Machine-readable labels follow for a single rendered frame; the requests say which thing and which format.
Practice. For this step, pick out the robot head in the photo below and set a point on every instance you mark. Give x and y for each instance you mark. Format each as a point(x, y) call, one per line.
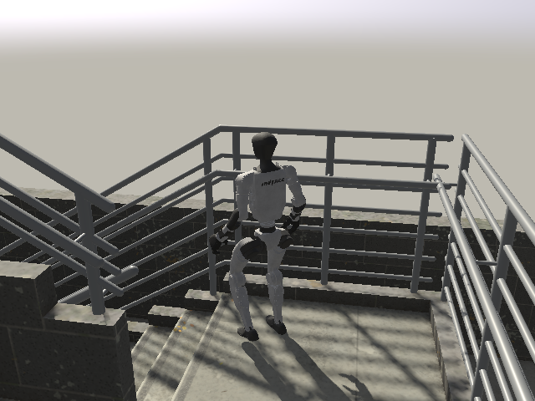
point(264, 145)

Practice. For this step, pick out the left robot shin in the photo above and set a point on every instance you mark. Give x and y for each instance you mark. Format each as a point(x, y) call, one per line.
point(240, 298)

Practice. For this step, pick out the robot right upper arm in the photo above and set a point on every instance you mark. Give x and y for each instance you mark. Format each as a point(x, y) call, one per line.
point(294, 185)

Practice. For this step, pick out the left robot hand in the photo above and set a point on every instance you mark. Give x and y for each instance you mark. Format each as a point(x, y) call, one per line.
point(215, 244)

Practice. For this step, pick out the robot right forearm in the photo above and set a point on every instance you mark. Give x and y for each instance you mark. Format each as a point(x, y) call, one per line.
point(296, 212)

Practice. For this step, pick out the robot left upper arm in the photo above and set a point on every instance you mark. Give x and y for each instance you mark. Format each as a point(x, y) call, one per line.
point(243, 182)

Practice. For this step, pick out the right robot hand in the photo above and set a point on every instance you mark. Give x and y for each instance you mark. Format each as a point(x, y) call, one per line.
point(288, 222)

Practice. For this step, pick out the robot left forearm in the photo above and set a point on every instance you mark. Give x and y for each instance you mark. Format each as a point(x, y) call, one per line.
point(230, 227)

